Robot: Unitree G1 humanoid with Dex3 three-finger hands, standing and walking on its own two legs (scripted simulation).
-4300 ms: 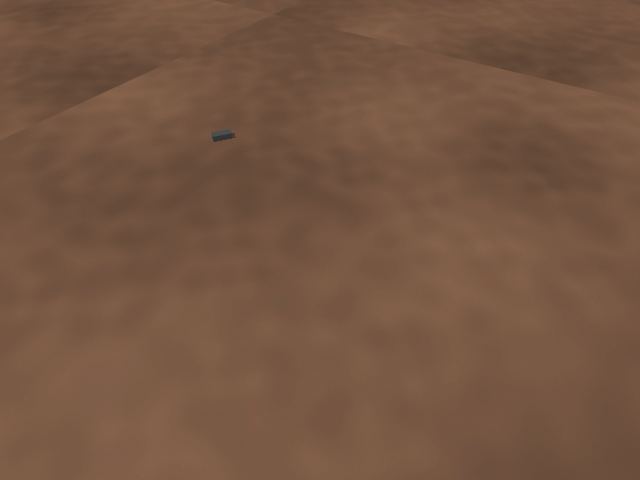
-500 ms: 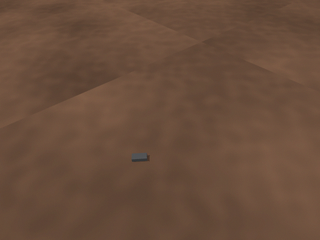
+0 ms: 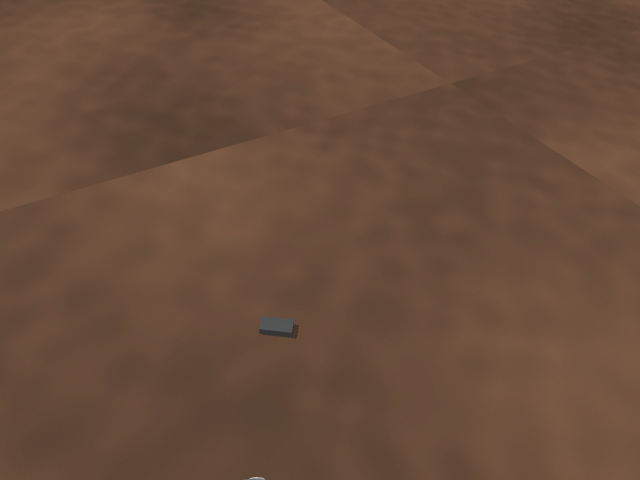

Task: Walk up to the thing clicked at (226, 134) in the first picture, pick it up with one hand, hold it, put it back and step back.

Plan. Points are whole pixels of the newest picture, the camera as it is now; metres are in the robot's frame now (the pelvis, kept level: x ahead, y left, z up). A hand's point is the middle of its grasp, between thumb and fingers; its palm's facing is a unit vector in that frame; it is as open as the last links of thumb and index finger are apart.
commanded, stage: walk up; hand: left
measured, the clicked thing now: (276, 326) +0.71 +0.17 -0.74
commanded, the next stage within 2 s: none
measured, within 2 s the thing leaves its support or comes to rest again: neither
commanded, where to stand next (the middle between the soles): +0.23 -0.03 m, yaw -2 degrees
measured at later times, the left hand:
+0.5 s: hand (171, 442) +0.19 +0.22 -0.11, palm faces -0.04 -0.89 -0.45, open 7.4 cm
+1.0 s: hand (174, 433) +0.21 +0.23 -0.16, palm faces -0.01 -0.93 -0.36, open 7.4 cm
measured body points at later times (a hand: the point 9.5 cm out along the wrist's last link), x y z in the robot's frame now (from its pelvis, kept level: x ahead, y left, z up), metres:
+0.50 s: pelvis +0.12 -0.06 +0.00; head +0.15 -0.10 +0.45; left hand +0.19 +0.26 -0.08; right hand +0.17 -0.39 -0.14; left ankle +0.10 +0.09 -0.67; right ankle +0.19 -0.18 -0.72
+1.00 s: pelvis +0.14 -0.03 +0.00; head +0.16 -0.02 +0.45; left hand +0.21 +0.28 -0.13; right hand +0.24 -0.35 -0.11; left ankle +0.19 +0.08 -0.72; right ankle +0.17 -0.17 -0.72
